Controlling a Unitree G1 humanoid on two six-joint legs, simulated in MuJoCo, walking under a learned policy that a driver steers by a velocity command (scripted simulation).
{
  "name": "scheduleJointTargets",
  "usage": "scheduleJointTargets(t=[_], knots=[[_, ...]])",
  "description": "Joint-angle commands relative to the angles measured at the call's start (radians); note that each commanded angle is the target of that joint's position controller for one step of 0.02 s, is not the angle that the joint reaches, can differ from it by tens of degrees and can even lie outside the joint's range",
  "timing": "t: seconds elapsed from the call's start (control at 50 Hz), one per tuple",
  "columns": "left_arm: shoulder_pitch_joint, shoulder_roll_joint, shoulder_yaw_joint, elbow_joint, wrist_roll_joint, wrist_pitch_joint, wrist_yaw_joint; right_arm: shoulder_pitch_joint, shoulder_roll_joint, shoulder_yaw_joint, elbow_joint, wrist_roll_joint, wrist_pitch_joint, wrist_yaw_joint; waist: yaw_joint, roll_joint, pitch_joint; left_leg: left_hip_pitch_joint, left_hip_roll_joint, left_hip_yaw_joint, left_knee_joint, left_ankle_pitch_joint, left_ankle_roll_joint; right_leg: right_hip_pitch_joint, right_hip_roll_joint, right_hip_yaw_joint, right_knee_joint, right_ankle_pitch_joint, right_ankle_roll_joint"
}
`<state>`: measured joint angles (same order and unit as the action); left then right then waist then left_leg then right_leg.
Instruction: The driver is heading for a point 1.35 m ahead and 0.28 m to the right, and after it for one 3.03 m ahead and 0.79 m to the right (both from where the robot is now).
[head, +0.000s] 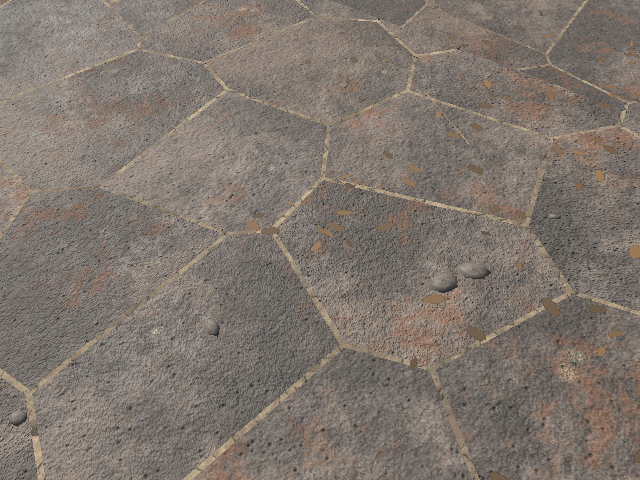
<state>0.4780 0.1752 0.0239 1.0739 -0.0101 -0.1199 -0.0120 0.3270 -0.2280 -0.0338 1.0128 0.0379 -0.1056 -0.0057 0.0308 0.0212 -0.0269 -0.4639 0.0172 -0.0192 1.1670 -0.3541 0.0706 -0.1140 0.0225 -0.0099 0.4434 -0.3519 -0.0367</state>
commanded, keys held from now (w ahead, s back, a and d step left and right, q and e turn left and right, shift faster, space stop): w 1.00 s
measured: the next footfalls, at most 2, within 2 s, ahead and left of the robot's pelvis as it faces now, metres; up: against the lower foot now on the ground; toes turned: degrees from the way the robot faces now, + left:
left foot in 0.30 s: +0.34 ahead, +0.14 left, +0.00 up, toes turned +2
right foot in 0.84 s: +0.65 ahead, -0.10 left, +0.00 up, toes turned -3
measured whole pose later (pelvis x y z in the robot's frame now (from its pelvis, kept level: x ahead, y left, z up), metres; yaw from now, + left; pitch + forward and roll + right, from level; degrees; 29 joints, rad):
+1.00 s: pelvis +0.56 -0.01 +0.00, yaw +0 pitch +1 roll +0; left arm 0.20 0.24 0.05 0.88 0.00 -0.11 -0.04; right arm 0.28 -0.27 -0.04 0.97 0.02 -0.10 0.00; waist 0.00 0.03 0.03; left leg -0.43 0.06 -0.03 1.17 -0.34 0.05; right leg -0.31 0.04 -0.07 0.43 -0.14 -0.07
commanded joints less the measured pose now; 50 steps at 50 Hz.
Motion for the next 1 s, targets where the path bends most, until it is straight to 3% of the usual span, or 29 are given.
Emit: scheduleJointTargets(t=[0.02, 0.06, 0.1, 0.14, 0.2, 0.24, 0.28, 0.3, 0.32, 0.34, 0.36, 0.38, 0.4, 0.42, 0.44, 0.5, 0.56, 0.64, 0.74, 0.8, 0.82, 0.84, 0.86, 0.88, 0.9, 0.92, 0.94, 0.96, 1.0], knots=[[0.123, 0.071, -0.002, -0.001, 0.006, 0.019, 0.004, -0.142, -0.063, -0.022, -0.109, -0.007, -0.032, 0.021, 0.022, -0.115, 0.14, -0.43, 0.086, 0.002, -0.016, 0.105, 0.009, 0.247, -0.252, 0.271, -0.266, 0.389, -0.132], [0.126, 0.085, -0.004, -0.012, 0.011, 0.034, 0.02, -0.187, -0.018, -0.01, -0.128, -0.009, -0.018, 0.033, 0.019, -0.109, 0.142, -0.387, 0.079, 0.04, -0.137, 0.168, -0.015, 0.192, -0.226, 0.193, -0.292, 0.423, -0.129], [0.082, 0.125, 0.0, -0.041, 0.014, 0.036, 0.035, -0.308, 0.014, 0.008, -0.178, -0.013, -0.012, 0.038, 0.025, -0.097, 0.173, -0.271, 0.053, 0.068, -0.353, 0.268, -0.038, 0.055, -0.197, 0.13, -0.331, 0.384, -0.129], [0.093, 0.175, 0.013, -0.048, 0.006, 0.031, 0.042, -0.379, -0.003, 0.011, -0.21, -0.011, -0.007, 0.041, 0.031, -0.129, 0.175, -0.144, 0.021, 0.09, -0.483, 0.332, -0.046, -0.012, -0.207, 0.117, -0.373, 0.352, -0.137], [0.096, 0.187, 0.026, -0.042, -0.013, 0.026, 0.043, -0.419, -0.061, 0.001, -0.24, -0.004, -0.005, 0.046, 0.007, -0.131, 0.194, -0.109, 0.016, 0.063, -0.589, 0.359, -0.014, 0.07, -0.256, 0.108, -0.36, 0.414, -0.127], [0.076, 0.202, 0.035, -0.047, -0.005, 0.034, 0.041, -0.359, -0.108, -0.02, -0.235, -0.007, -0.011, 0.048, -0.047, -0.146, 0.124, -0.008, -0.018, 0.075, -0.61, 0.326, 0.021, 0.159, -0.271, 0.081, -0.234, 0.727, -0.099], [0.052, 0.196, 0.034, -0.062, 0.012, 0.052, 0.037, -0.085, -0.176, -0.062, -0.155, -0.001, -0.006, 0.039, -0.182, -0.155, -0.056, 0.343, -0.063, 0.098, -0.601, 0.292, 0.071, 0.106, -0.213, 0.024, 0.114, 0.977, -0.056], [0.05, 0.162, 0.017, -0.091, 0.028, 0.052, 0.032, 0.09, -0.25, -0.082, -0.119, -0.011, 0.002, 0.028, -0.234, -0.044, -0.187, 0.647, 0.132, -0.137, -0.6, 0.202, 0.133, -0.131, -0.155, -0.001, 0.443, 0.678, -0.027], [0.198, -0.023, -0.028, -0.095, 0.013, 0.028, 0.017, 0.155, -0.312, -0.089, -0.096, -0.033, 0.002, 0.039, -0.136, 0.274, -0.374, 0.915, 0.387, -0.685, -0.786, -0.061, 0.311, -0.452, 0.047, 0.054, 0.814, -0.13, 0.026], [0.117, 0.083, -0.005, -0.095, -0.018, -0.003, 0.012, 0.101, -0.212, -0.063, -0.097, -0.027, -0.002, 0.042, -0.157, 0.196, -0.299, 0.839, 0.356, -0.796, -0.919, -0.146, 0.272, -0.563, 0.009, 0.167, 0.946, -0.181, -0.002], [-0.01, 0.151, 0.015, -0.139, -0.045, -0.018, 0.011, -0.004, -0.163, -0.049, -0.11, -0.021, -0.006, 0.04, -0.13, 0.139, -0.118, 0.68, 0.331, -0.621, -0.921, -0.074, 0.218, -0.639, -0.044, 0.133, 0.962, -0.101, -0.022], [-0.076, 0.166, 0.018, -0.156, -0.039, -0.023, 0.019, -0.103, -0.138, -0.039, -0.134, -0.024, -0.011, 0.041, -0.094, 0.019, -0.056, 0.511, 0.297, -0.476, -0.938, 0.079, 0.19, -0.582, -0.102, 0.115, 0.915, 0.004, -0.028], [-0.096, 0.166, 0.029, -0.156, -0.024, -0.016, 0.028, -0.151, -0.113, -0.032, -0.14, -0.036, -0.015, 0.047, -0.058, -0.01, -0.017, 0.381, 0.255, -0.363, -0.958, 0.191, 0.172, -0.524, -0.136, 0.101, 0.859, 0.058, -0.026], [-0.067, 0.147, 0.033, -0.152, -0.017, -0.001, 0.03, -0.165, -0.091, -0.025, -0.13, -0.046, -0.018, 0.049, -0.018, 0.02, -0.013, 0.306, 0.218, -0.284, -0.986, 0.224, 0.161, -0.456, -0.166, 0.109, 0.819, 0.089, -0.026], [-0.047, 0.124, 0.034, -0.147, -0.016, 0.013, 0.032, -0.157, -0.078, -0.023, -0.118, -0.045, -0.018, 0.05, -0.003, 0.041, -0.002, 0.265, 0.199, -0.243, -1.012, 0.232, 0.164, -0.427, -0.172, 0.102, 0.785, 0.094, -0.024], [-0.115, 0.122, 0.041, -0.18, -0.006, 0.035, 0.037, -0.105, -0.11, -0.027, -0.085, -0.04, -0.025, 0.037, 0.006, 0.036, 0.062, 0.203, 0.188, -0.165, -1.07, 0.269, 0.186, -0.483, -0.19, 0.077, 0.68, 0.148, -0.001], [-0.261, 0.13, 0.046, -0.23, 0.005, 0.032, 0.034, -0.042, -0.14, -0.032, -0.069, -0.039, -0.016, 0.015, -0.027, 0.013, 0.092, 0.258, 0.188, -0.137, -1.087, 0.3, 0.18, -0.598, -0.195, 0.069, 0.498, 0.309, 0.025], [-0.419, 0.108, 0.034, -0.271, -0.001, 0.019, 0.016, 0.032, -0.16, -0.032, -0.054, -0.027, -0.005, 0.002, -0.079, 0.015, 0.101, 0.306, 0.155, -0.061, -1.081, 0.334, 0.139, -0.549, -0.143, 0.017, 0.234, 0.479, 0.029], [-0.55, 0.118, 0.026, -0.328, -0.012, 0.01, -0.016, 0.124, -0.171, -0.038, -0.016, -0.018, 0.019, -0.003, -0.116, 0.021, 0.129, 0.487, 0.22, -0.068, -1.008, 0.353, 0.128, -0.583, -0.115, 0.015, 0.101, 0.409, 0.009], [-0.497, 0.159, 0.039, -0.333, -0.014, 0.001, -0.028, 0.102, -0.191, -0.048, -0.02, -0.019, 0.035, -0.006, -0.062, 0.055, 0.085, 0.555, 0.245, -0.067, -0.903, 0.564, 0.1, -0.468, -0.076, -0.009, 0.058, 0.293, -0.034], [-0.401, 0.188, 0.055, -0.309, -0.013, -0.001, -0.027, 0.077, -0.195, -0.048, -0.027, -0.021, 0.04, -0.006, -0.004, 0.065, 0.023, 0.545, 0.219, -0.04, -0.788, 0.746, 0.082, -0.325, -0.04, -0.041, 0.043, 0.282, -0.056], [-0.222, 0.24, 0.082, -0.255, -0.011, 0.0, -0.02, 0.065, -0.172, -0.038, -0.038, -0.028, 0.044, -0.005, 0.075, 0.053, -0.09, 0.465, 0.163, 0.002, -0.58, 0.807, 0.053, -0.074, -0.035, -0.039, 0.052, 0.303, -0.091], [-0.029, 0.327, 0.103, -0.221, 0.002, 0.005, -0.009, 0.081, -0.131, -0.019, -0.068, -0.05, 0.041, -0.005, 0.123, -0.087, -0.257, 0.236, 0.09, 0.054, -0.233, 0.492, 0.015, 0.25, -0.25, 0.215, 0.072, 0.311, -0.161], [0.0, 0.364, 0.107, -0.198, 0.01, 0.007, -0.02, 0.217, 0.01, 0.018, -0.059, -0.033, 0.016, 0.008, 0.042, -0.354, -0.376, -0.142, -0.091, -0.01, 0.064, -0.188, -0.033, 0.542, -0.438, 0.706, -0.083, 0.097, -0.312], [-0.031, 0.256, 0.079, -0.209, 0.004, 0.005, -0.021, 0.14, -0.117, -0.009, -0.054, -0.007, -0.008, 0.011, 0.073, -0.225, -0.306, -0.25, -0.031, -0.121, 0.169, -0.202, -0.013, 0.493, -0.404, 0.712, -0.138, 0.022, -0.265], [-0.124, 0.216, 0.066, -0.228, 0.001, 0.004, -0.017, 0.036, -0.167, -0.023, -0.087, 0.011, -0.022, 0.013, 0.06, -0.168, -0.164, -0.295, 0.019, -0.095, 0.165, -0.106, 0.003, 0.354, -0.372, 0.547, -0.15, 0.101, -0.219], [-0.205, 0.2, 0.058, -0.245, 0.006, 0.004, -0.018, -0.014, -0.159, -0.023, -0.095, 0.005, -0.024, 0.006, 0.027, -0.07, -0.096, -0.249, 0.07, -0.069, 0.12, -0.013, -0.001, 0.205, -0.336, 0.429, -0.176, 0.233, -0.201], [-0.248, 0.176, 0.052, -0.249, 0.011, 0.003, -0.021, -0.038, -0.149, -0.03, -0.097, -0.012, -0.017, 0.0, 0.0, -0.045, -0.041, -0.208, 0.099, -0.061, 0.059, 0.038, -0.008, 0.092, -0.297, 0.341, -0.206, 0.318, -0.192], [-0.252, 0.153, 0.046, -0.235, 0.019, -0.002, -0.026, 0.001, -0.105, -0.031, -0.09, -0.017, 0.009, 0.0, -0.044, -0.08, -0.027, -0.121, 0.128, -0.061, -0.006, 0.087, -0.016, 0.001, -0.258, 0.256, -0.261, 0.366, -0.19]])
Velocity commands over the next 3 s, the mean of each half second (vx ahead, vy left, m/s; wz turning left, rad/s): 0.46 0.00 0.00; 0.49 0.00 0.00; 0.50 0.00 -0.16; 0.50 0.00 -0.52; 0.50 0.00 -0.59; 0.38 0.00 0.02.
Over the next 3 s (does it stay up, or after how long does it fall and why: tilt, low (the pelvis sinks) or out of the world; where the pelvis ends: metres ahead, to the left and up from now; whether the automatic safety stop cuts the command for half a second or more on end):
stays up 1.52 -0.33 0.00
